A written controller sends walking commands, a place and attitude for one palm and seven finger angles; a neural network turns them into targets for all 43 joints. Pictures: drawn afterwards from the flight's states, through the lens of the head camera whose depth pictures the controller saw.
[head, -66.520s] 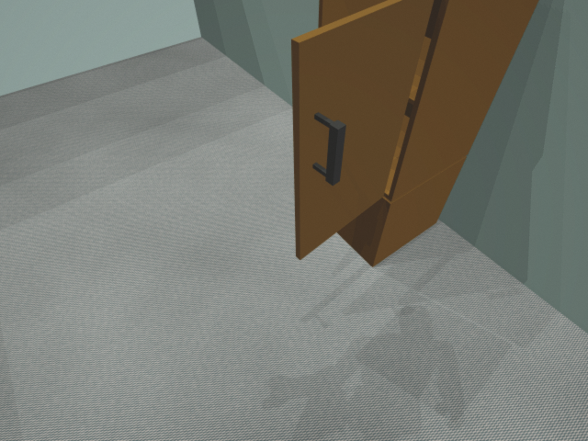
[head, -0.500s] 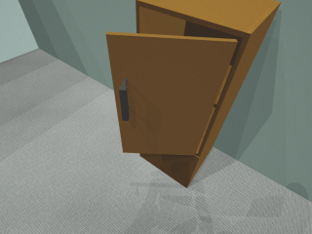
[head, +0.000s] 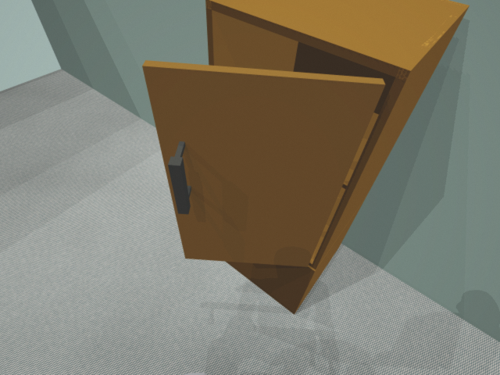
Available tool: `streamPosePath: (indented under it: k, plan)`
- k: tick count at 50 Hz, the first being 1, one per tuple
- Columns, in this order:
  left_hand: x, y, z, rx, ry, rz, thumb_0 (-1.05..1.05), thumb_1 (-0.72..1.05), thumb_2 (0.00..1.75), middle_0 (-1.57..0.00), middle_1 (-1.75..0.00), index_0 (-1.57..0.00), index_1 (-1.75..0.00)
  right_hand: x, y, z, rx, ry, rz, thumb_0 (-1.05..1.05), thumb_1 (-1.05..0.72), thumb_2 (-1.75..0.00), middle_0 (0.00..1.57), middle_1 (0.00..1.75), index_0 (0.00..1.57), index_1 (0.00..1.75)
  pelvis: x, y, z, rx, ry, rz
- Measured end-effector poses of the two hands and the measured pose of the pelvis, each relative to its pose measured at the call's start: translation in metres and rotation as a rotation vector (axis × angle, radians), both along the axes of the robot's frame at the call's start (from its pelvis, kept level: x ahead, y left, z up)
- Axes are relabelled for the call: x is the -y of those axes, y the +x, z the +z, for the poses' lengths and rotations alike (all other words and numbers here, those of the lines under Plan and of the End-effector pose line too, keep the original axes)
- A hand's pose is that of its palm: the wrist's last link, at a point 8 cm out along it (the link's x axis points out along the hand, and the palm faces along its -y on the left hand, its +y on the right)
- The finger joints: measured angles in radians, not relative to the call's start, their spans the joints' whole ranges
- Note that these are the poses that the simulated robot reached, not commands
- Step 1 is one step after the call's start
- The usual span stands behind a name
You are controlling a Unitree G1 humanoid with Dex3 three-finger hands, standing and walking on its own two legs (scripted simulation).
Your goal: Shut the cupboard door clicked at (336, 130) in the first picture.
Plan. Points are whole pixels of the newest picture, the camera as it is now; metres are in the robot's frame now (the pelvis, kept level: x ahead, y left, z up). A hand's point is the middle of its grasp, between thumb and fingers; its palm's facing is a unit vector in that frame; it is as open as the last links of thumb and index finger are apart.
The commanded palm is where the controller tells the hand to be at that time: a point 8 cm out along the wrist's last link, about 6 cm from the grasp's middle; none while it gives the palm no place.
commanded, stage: come to a stop and stand still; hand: left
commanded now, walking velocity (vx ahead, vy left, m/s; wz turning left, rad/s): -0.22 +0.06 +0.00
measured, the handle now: (182, 179) +0.45 +0.16 +0.04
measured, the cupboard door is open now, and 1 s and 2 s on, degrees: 35 35 35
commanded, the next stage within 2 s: look again from close up in 0.90 s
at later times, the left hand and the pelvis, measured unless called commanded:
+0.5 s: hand out of the picture +0.01 +0.17 -0.17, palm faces +0.01 -0.97 -0.22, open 7.4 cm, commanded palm none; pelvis -0.01 -0.02 +0.00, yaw -2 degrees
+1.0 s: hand out of the picture -0.07 +0.15 -0.17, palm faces +0.01 -0.99 -0.13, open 7.4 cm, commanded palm none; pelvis -0.03 +0.00 +0.01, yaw -2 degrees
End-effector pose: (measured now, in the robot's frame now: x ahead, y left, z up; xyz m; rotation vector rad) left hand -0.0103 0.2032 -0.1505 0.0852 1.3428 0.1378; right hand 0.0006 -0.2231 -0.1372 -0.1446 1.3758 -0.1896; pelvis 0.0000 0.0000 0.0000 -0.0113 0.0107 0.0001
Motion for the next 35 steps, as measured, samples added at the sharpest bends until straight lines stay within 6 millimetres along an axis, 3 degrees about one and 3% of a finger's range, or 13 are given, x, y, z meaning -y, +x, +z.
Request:
streamPosePath:
  k: [7, 11, 15, 24, 29, 35]
  plan:
    - [0.005, 0.012, -0.013, -0.086, -0.037, -0.011, 0.01, 0.91, 0.9, -0.19, -0.3, -0.2, -0.29, -0.001, 0.051, 0.003, 0.087, -0.04, 0.008, 0.01, -0.95, -0.9, 0.2, 0.3, 0.2, 0.3, -0.005, 0.02, -0.005, 0.013, 0.007, -0.033]
    - [-0.004, 0.019, -0.006, -0.089, -0.004, -0.025, 0.01, 0.91, 0.9, -0.2, -0.3, -0.2, -0.29, -0.003, 0.068, 0.002, 0.128, -0.021, 0.018, 0.01, -0.93, -0.9, 0.2, 0.3, 0.2, 0.3, -0.003, 0.014, -0.002, 0.009, 0.022, -0.047]
    - [-0.017, 0.025, 0.002, -0.05, 0.065, -0.036, 0.01, 0.91, 0.9, -0.2, -0.3, -0.2, -0.29, 0.001, 0.073, -0.006, 0.159, 0.014, 0.022, 0.0, -0.92, -0.9, 0.2, 0.3, 0.2, 0.3, 0.004, 0.002, -0.004, 0.012, 0.028, -0.049]
    - [-0.015, 0.02, 0.01, 0.029, 0.097, -0.048, 0.0, 0.91, 0.9, -0.19, -0.3, -0.2, -0.29, 0.017, 0.048, -0.006, 0.146, 0.026, 0.003, 0.0, -0.92, -0.9, 0.2, 0.3, 0.2, 0.3, 0.016, -0.013, -0.004, 0.021, 0.012, -0.035]
    - [-0.005, 0.016, 0.004, 0.031, 0.048, -0.052, 0.01, 0.92, 0.9, -0.19, -0.3, -0.2, -0.29, 0.02, 0.018, 0.001, 0.107, -0.006, 0.003, -0.01, -0.93, -0.9, 0.2, 0.3, 0.2, 0.3, 0.014, -0.021, 0.0, 0.038, 0.011, -0.04]
    - [-0.005, -0.002, 0.006, 0.008, 0.024, -0.049, 0.01, 0.93, 0.9, -0.2, -0.3, -0.2, -0.29, 0.015, -0.02, 0.006, 0.031, -0.005, 0.009, 0.0, -0.93, -0.9, 0.2, 0.3, 0.2, 0.3, 0.012, -0.029, 0.006, 0.033, 0.006, -0.036]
